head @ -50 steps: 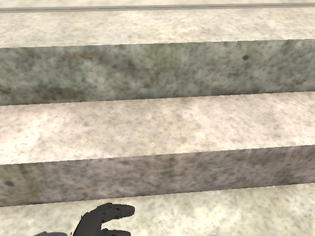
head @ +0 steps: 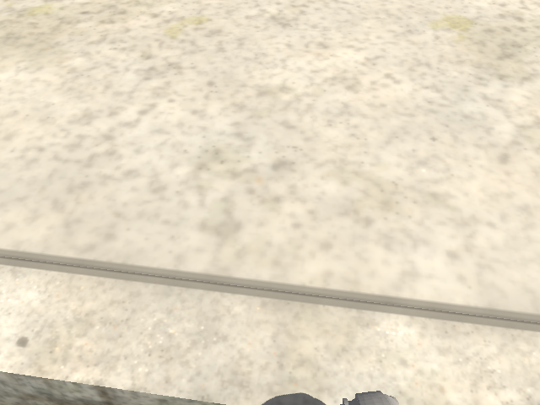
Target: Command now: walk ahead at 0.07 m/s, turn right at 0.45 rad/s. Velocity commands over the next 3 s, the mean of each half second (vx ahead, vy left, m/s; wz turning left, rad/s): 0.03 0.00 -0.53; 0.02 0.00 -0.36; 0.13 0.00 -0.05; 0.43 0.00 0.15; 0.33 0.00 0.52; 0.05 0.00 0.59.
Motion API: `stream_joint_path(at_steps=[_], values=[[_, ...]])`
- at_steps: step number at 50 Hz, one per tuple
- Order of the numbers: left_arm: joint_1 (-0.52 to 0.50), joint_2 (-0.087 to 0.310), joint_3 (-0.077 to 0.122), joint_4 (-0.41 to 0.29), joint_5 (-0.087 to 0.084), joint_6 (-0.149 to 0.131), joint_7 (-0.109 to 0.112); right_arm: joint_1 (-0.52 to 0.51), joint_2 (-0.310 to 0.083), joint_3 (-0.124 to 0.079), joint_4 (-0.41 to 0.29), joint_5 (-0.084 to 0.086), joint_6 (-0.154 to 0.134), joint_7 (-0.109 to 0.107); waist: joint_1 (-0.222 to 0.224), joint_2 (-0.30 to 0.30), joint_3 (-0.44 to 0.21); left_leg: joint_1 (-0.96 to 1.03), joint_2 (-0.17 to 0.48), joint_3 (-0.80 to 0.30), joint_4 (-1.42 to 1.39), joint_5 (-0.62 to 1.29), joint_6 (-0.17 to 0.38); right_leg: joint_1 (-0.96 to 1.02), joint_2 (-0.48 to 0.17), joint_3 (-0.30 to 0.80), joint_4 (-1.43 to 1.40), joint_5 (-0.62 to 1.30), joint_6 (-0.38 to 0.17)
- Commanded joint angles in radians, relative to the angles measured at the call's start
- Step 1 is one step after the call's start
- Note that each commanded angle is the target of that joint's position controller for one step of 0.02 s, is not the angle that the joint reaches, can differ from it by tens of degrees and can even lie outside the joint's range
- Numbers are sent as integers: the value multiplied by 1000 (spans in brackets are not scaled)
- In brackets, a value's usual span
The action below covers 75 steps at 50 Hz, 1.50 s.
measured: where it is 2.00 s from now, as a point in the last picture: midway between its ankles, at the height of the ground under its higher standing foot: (470, 372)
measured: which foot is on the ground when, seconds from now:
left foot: down 0.00-0.30, up 0.32-0.88, down 0.90-1.00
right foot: up 0.00-0.24, down 0.26-1.00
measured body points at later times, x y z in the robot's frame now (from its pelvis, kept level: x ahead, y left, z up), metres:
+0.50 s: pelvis +0.12 -0.12 +0.13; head +0.12 -0.12 +0.58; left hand +0.28 +0.09 +0.00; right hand +0.22 -0.43 +0.04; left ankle +0.11 +0.07 -0.37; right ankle +0.16 -0.21 -0.54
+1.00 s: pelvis +0.21 -0.10 +0.19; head +0.22 -0.09 +0.64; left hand +0.48 +0.00 +0.10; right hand +0.23 -0.35 +0.08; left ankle +0.23 +0.00 -0.54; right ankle +0.16 -0.21 -0.54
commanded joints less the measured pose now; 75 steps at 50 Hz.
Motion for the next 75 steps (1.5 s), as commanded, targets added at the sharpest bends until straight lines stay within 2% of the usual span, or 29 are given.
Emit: stream_joint_path(at_steps=[1,5,9,11,14,15,16,17,18,19,21,24,27,31,35,38,41,43,45,46,47,49,52,61,63,67,69,71,75], values=[[-48,100,20,-71,12,12,36,0,-103,-5,-83,-5,-21,11,-5,56,3,226,328,-144,-126,612,238,-121,-57,58,-103,-12,64],[-194,72,8,-218,21,39,97,97,-129,-19,-73,-36,-12,16,-50,123,-23,473,416,-171,-105,710,280,-347,-61,33,-85,-209,77],[-285,44,-15,-292,26,31,63,125,-162,-32,-25,-37,-13,-3,-8,125,11,413,411,-82,-163,656,220,-311,-145,-54,-305,-327,-12],[-428,22,-65,-365,29,83,0,73,-271,-74,-11,0,-5,13,13,137,37,127,388,-31,-255,633,217,52,-97,-253,-729,-853,-34],[-136,54,-44,-328,-19,43,-14,-63,-348,-99,-106,5,-46,-7,136,235,-74,209,380,35,-87,1312,196,385,50,-279,-829,-393,-62],[-112,127,-30,-333,-46,19,7,-22,-323,-98,-113,20,-63,-13,126,115,-168,130,270,65,46,1475,108,594,55,-154,-929,-4,-140],[50,208,-8,-320,-22,18,41,-70,-305,-96,-136,18,-66,-15,192,-28,-307,-167,186,2,297,1101,10,1004,-24,107,-1100,326,-216],[336,346,29,-256,55,35,76,-194,-240,-86,-223,22,-50,13,256,-270,-449,-449,38,-89,619,76,-62,1293,-193,604,-1571,342,-320],[352,437,73,-230,71,27,48,-136,-249,-104,-188,65,-19,26,237,-241,-391,-500,-46,-354,1100,127,-54,1145,-246,828,-1717,58,-224],[253,392,68,-226,62,14,42,-196,-205,-110,-206,89,-11,12,205,-296,-239,-602,-131,-528,1345,182,-3,973,-203,730,-1754,-178,-133],[-6,265,45,-186,-26,-8,20,-133,-135,-79,-168,54,-21,-26,23,-199,-19,-716,-117,-534,1528,221,55,717,-89,503,-1648,-456,-78],[-287,85,-4,-246,-9,-17,22,4,-145,-55,-96,70,2,-51,-81,45,-30,-694,-51,-512,1448,195,36,639,-51,357,-1736,-285,-66],[-200,130,15,-279,28,-49,31,-160,-222,-75,-143,54,13,-92,-36,67,-93,-699,1,-435,1238,145,-109,753,-79,258,-1744,-77,-14],[-126,154,31,-351,38,-72,46,-173,-232,-71,-201,45,19,-72,5,-67,-75,-526,-42,-286,1410,35,-156,687,-43,149,-1822,58,-84],[-88,127,7,-412,3,-89,32,-202,-245,-67,-277,59,20,-112,41,-37,-63,-781,-15,-353,1500,-16,-194,996,-167,280,-1742,171,-203],[-150,122,-8,-475,-19,-105,49,-180,-223,-61,-310,31,24,-112,29,-37,-52,-642,15,-283,1190,9,-237,983,-138,252,-1741,238,-193],[-161,168,16,-471,-43,-86,56,-171,-116,-39,-336,-6,50,-46,9,-53,22,-342,5,-157,544,-269,-219,862,-71,222,-1766,-33,-158],[-158,201,33,-443,-34,-71,40,-88,-94,-25,-329,45,42,-29,-18,-117,-39,-219,11,-198,261,45,-192,985,-154,348,-1698,251,-201],[-80,139,15,-379,-50,-58,4,-67,-70,-6,-303,75,10,-34,-27,-49,-77,-77,39,-236,-18,311,-135,1063,-146,363,-1653,355,-173],[97,105,19,-333,-40,-54,-8,-81,-170,-21,-293,81,-18,-23,76,76,-167,77,138,-368,122,747,18,1046,-34,218,-1587,262,-29],[163,91,19,-309,-34,-50,-11,-268,-173,-10,-325,82,-19,4,196,56,-185,68,105,-363,209,621,70,1023,-5,100,-1615,113,58],[-21,134,30,-306,-30,-22,2,-227,-107,-7,-316,74,-10,36,91,54,-39,19,88,-334,141,336,22,913,27,67,-1653,-128,79],[-92,145,38,-316,-36,-20,44,-210,-120,-14,-320,72,-8,37,40,86,-22,178,170,-454,76,308,26,706,13,72,-1631,-192,88],[-25,122,24,-274,-25,-43,60,-202,-80,-23,-306,57,12,34,34,75,-20,262,119,-344,104,412,27,706,0,18,-1683,-98,63],[48,106,17,-230,-27,-35,45,-182,-41,-10,-275,57,22,41,41,78,14,235,112,-350,63,164,24,709,-9,24,-1715,-176,55],[-35,157,40,-259,1,-37,62,26,-235,-94,-183,8,33,-45,-89,216,136,298,381,-775,-220,-476,321,334,-8,-42,-1260,-320,14],[-104,142,49,-273,-4,-33,73,55,-179,-73,-190,-2,5,-70,-113,212,92,262,414,-779,-226,-351,335,150,35,24,-484,-390,-9],[-132,96,40,-296,6,-31,56,101,-68,-28,-114,-13,18,-46,-99,128,100,254,307,-547,-170,-250,271,-4,107,2,-234,-385,-97],[-272,-54,-64,-409,15,10,47,291,-20,-7,84,-52,16,-50,-64,119,114,397,342,-479,-213,-114,229,-442,-33,-14,-16,-501,-179]])
Next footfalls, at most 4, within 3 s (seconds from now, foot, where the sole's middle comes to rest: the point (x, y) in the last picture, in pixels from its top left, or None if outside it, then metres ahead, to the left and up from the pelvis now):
0.26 right None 0.20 -0.22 -0.57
0.90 left None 0.27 -0.02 -0.57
1.68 right None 0.42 -0.45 -0.37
2.40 left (440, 235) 0.76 -0.35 -0.37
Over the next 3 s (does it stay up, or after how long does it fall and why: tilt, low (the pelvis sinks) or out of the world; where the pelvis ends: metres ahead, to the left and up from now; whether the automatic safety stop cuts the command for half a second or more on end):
stays up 0.70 -0.46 0.41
